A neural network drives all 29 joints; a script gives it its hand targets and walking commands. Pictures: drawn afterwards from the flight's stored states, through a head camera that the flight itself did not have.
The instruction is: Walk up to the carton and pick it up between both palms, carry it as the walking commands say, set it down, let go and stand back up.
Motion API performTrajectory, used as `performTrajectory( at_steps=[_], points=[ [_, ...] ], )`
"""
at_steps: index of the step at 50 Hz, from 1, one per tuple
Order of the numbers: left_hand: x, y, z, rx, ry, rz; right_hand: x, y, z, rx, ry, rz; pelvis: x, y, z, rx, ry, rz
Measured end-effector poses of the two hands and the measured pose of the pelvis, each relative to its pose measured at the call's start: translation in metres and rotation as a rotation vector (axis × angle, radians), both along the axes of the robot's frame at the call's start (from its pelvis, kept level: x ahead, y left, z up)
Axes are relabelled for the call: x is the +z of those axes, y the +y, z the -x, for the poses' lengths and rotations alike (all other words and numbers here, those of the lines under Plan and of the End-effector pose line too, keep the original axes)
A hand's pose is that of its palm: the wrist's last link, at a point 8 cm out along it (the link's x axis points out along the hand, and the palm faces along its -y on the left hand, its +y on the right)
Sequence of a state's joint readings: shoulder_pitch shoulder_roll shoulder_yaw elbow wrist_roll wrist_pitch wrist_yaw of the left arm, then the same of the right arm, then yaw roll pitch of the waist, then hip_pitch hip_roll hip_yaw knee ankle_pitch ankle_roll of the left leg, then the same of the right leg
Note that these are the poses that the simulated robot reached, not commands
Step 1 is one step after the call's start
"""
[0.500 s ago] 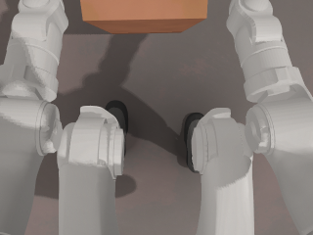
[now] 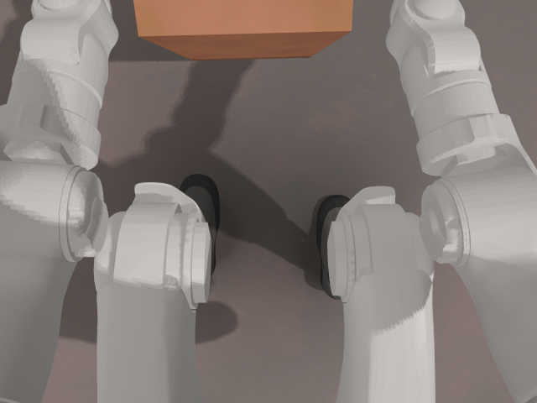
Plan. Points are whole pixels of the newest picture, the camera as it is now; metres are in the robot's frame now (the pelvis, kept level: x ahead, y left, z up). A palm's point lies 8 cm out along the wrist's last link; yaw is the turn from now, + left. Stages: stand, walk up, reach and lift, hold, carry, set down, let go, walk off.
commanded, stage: reach and lift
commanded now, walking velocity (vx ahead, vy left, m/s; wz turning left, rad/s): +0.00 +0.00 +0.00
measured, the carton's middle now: out of the picture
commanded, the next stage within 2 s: none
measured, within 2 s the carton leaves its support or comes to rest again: leaves its support in 1.04 s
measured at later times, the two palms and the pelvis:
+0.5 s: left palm out of the picture +0.54 +0.19 -0.18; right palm out of the picture +0.55 -0.09 -0.18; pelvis +0.00 +0.00 +0.00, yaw +0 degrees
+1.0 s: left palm out of the picture +0.54 +0.19 -0.18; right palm out of the picture +0.56 -0.09 -0.18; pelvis +0.00 +0.00 -0.01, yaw +0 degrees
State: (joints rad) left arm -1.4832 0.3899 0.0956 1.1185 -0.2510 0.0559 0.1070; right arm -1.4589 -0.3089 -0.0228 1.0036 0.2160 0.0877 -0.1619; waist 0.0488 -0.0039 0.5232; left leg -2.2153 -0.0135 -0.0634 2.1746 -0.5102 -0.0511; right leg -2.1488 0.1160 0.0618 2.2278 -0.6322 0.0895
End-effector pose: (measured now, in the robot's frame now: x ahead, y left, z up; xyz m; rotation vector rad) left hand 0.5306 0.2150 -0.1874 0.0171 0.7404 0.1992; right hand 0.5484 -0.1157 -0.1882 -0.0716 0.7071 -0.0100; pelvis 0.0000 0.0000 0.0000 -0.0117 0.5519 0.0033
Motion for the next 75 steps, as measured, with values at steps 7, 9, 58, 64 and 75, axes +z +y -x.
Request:
performTrajectory(
  at_steps=[7,9,58,64,75],
  points=[
    [0.002,-0.01,-0.002,-0.023,0.001,0.009,0.004,0.013,-0.001,0.022,-0.001,-0.013,0.002,0.0,0.002,0.001,0.001,0.001],
    [0.004,-0.015,-0.004,-0.03,-0.003,0.013,0.005,0.017,-0.002,0.029,-0.002,-0.017,0.002,0.0,0.003,0.001,0.001,0.002],
    [0.025,-0.034,-0.018,-0.049,0.012,0.032,0.027,0.016,-0.013,-0.021,0.015,0.001,-0.008,-0.002,0.002,0.002,-0.054,0.007],
    [0.042,-0.031,-0.017,0.0,-0.018,0.023,0.046,0.023,-0.012,-0.035,-0.009,0.0,-0.001,-0.004,0.006,0.008,-0.064,0.018],
    [0.064,-0.019,-0.008,0.025,-0.041,0.039,0.075,0.036,-0.013,-0.031,-0.026,-0.008,0.014,0.003,0.014,0.031,-0.07,0.05]
  ],
)
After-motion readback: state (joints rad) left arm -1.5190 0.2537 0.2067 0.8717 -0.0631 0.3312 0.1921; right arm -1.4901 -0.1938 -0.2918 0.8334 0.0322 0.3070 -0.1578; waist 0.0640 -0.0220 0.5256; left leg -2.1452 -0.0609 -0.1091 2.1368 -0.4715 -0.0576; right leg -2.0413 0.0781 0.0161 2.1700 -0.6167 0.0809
